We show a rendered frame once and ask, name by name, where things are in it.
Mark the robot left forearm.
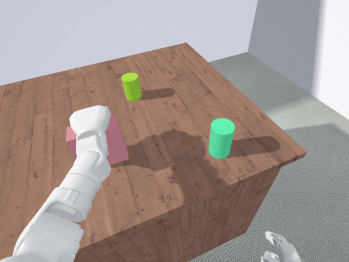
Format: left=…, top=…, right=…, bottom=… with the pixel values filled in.
left=13, top=128, right=111, bottom=256

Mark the sponge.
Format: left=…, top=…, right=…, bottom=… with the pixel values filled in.
left=66, top=115, right=129, bottom=165

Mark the robot left upper arm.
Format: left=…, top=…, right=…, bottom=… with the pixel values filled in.
left=0, top=212, right=84, bottom=262

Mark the table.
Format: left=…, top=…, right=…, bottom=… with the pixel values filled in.
left=0, top=43, right=307, bottom=262

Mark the robot left hand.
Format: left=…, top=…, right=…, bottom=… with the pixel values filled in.
left=69, top=105, right=111, bottom=156

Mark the robot right hand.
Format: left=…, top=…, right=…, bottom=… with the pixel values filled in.
left=261, top=231, right=302, bottom=262

